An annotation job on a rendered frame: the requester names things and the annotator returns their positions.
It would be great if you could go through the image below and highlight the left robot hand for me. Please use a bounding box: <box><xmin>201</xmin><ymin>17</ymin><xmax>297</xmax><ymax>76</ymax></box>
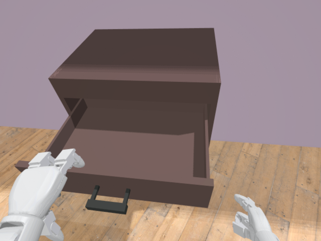
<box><xmin>8</xmin><ymin>149</ymin><xmax>85</xmax><ymax>241</ymax></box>

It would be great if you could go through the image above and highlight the drawer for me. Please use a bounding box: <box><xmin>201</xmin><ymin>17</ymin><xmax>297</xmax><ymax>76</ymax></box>
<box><xmin>15</xmin><ymin>98</ymin><xmax>214</xmax><ymax>208</ymax></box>

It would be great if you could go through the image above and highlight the robot right forearm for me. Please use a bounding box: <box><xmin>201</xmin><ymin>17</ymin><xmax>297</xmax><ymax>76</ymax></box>
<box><xmin>254</xmin><ymin>230</ymin><xmax>280</xmax><ymax>241</ymax></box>

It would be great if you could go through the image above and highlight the cabinet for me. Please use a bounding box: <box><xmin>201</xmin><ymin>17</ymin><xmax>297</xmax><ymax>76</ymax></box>
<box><xmin>48</xmin><ymin>28</ymin><xmax>221</xmax><ymax>145</ymax></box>

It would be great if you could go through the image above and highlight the robot left forearm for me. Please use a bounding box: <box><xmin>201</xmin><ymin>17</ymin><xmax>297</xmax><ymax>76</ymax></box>
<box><xmin>0</xmin><ymin>213</ymin><xmax>45</xmax><ymax>241</ymax></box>

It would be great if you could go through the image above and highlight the right robot hand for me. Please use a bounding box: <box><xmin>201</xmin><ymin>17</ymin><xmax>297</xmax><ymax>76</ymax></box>
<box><xmin>232</xmin><ymin>194</ymin><xmax>272</xmax><ymax>241</ymax></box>

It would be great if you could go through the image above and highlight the handle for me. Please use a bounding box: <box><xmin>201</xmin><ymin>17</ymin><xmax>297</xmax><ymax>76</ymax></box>
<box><xmin>85</xmin><ymin>185</ymin><xmax>130</xmax><ymax>214</ymax></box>

